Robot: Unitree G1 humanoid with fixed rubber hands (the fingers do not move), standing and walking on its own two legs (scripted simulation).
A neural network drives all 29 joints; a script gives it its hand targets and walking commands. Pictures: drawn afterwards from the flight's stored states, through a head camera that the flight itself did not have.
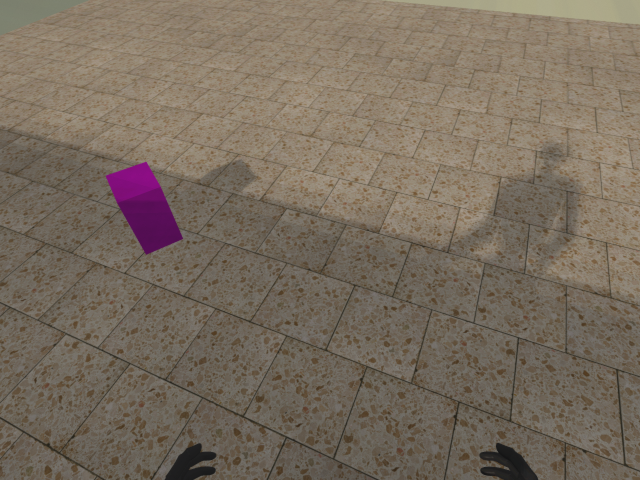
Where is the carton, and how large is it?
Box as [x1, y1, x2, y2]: [106, 162, 182, 254]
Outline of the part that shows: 106,175 106,177 117,203 146,254 181,239 182,237 160,186 146,162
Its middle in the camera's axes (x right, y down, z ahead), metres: -0.73 -0.14 +1.63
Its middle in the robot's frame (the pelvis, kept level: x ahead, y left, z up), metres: +1.26 +0.80 -0.61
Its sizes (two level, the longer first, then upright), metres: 0.200 0.165 0.296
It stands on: the floor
